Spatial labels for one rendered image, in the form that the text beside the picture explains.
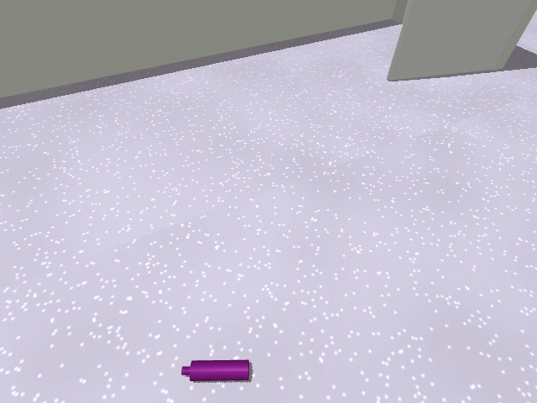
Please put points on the bottle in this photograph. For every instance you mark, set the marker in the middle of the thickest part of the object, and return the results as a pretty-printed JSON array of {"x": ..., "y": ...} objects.
[{"x": 214, "y": 370}]

